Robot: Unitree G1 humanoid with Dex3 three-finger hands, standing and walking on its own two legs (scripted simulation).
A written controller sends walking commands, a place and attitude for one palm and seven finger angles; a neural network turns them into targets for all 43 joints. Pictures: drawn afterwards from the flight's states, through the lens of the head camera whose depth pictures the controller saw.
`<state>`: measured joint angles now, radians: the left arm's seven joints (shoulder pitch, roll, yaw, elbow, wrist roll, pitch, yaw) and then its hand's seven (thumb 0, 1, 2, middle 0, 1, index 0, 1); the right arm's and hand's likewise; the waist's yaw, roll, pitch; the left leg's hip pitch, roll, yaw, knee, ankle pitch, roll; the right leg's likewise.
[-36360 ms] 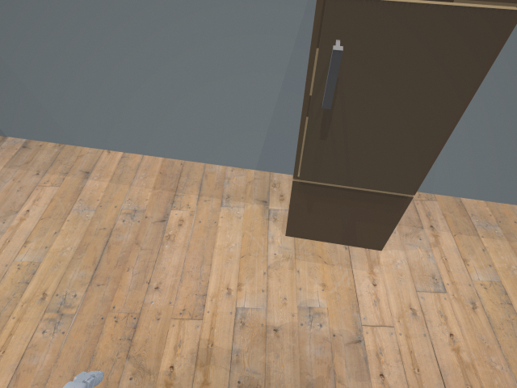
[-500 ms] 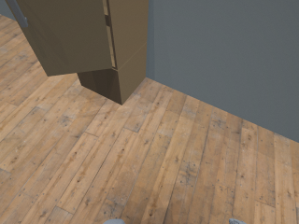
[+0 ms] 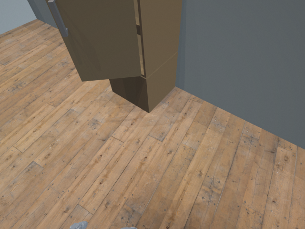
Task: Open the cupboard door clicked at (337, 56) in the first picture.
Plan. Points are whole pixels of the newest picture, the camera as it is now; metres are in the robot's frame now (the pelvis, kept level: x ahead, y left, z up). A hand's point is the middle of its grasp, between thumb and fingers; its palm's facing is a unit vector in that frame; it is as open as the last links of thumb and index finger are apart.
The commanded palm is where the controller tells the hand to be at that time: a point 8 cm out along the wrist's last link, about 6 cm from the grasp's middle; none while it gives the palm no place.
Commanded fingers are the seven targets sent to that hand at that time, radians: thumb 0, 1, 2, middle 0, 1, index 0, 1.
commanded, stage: turn to face it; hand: left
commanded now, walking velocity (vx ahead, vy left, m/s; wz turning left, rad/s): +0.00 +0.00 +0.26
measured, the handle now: (59, 17) +0.97 +0.48 +0.08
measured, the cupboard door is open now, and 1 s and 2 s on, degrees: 44 44 44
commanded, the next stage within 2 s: take the last steps up to it in 0.02 s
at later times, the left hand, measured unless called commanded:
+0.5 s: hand out of the picture -0.06 +0.24 -0.18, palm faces +0.24 -0.95 -0.20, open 7.4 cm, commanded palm none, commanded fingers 0.00 0.90 0.90 -0.20 -0.30 -0.20 -0.30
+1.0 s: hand (87, 179) +0.29 +0.24 -0.15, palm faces +0.15 -0.97 -0.19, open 7.4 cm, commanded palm none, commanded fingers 0.00 0.90 0.90 -0.20 -0.30 -0.20 -0.30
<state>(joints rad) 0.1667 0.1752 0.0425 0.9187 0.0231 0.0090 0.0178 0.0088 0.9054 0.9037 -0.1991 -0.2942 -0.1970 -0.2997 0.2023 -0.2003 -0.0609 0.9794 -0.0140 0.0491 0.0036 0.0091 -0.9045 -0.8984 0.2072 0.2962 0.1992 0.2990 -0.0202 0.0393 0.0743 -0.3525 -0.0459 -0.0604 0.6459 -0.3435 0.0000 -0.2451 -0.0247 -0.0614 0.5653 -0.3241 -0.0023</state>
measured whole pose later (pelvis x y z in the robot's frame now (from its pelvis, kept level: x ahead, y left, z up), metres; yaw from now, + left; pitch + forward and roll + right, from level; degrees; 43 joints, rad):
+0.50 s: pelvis +0.02 +0.06 +0.00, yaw +9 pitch -1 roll +1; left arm 0.36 0.22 0.07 1.09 0.03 0.03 0.00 0.01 0.91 0.90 -0.20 -0.29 -0.20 -0.30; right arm 0.16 -0.19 -0.05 0.98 -0.03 -0.02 0.01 0.01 -0.91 -0.90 0.20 0.30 0.19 0.30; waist 0.05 -0.06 0.06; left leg -0.23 -0.01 0.10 0.56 -0.31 0.05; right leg -0.31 -0.13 -0.09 0.92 -0.49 0.01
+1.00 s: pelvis +0.18 +0.06 -0.01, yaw +9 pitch -2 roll +1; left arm 0.09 0.13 0.05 0.96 0.02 -0.06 -0.01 0.01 0.91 0.90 -0.20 -0.29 -0.20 -0.30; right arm 0.45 -0.13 -0.03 1.19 -0.01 -0.02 -0.01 0.01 -0.91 -0.90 0.21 0.30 0.20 0.30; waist -0.05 0.02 0.11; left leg -0.21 0.00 0.05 1.02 -0.47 0.03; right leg -0.35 -0.04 -0.14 0.64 -0.27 -0.07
